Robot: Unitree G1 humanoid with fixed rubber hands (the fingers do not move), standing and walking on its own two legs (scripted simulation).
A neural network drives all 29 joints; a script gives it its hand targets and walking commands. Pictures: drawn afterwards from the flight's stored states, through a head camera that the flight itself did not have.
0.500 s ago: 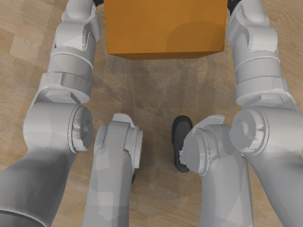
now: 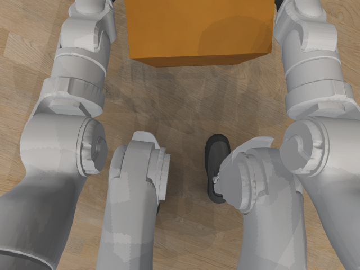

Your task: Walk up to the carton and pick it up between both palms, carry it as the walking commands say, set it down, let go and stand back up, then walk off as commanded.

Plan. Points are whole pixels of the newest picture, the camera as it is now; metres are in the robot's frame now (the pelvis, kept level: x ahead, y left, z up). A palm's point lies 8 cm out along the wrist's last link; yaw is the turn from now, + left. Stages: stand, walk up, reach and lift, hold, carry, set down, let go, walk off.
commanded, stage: set down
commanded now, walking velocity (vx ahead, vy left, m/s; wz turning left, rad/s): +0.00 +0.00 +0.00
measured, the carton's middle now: (196, 7) +0.55 -0.01 -0.23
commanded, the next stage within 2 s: none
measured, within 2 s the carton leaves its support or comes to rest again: neither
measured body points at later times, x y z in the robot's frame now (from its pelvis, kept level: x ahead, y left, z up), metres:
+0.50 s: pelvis +0.00 +0.00 +0.00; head +0.36 +0.03 +0.25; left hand +0.56 +0.15 -0.17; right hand +0.56 -0.16 -0.16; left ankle +0.08 +0.09 -0.33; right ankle +0.13 -0.11 -0.33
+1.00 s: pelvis +0.00 -0.01 -0.01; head +0.36 +0.03 +0.25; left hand +0.56 +0.15 -0.17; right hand +0.56 -0.16 -0.16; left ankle +0.08 +0.09 -0.33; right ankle +0.13 -0.11 -0.33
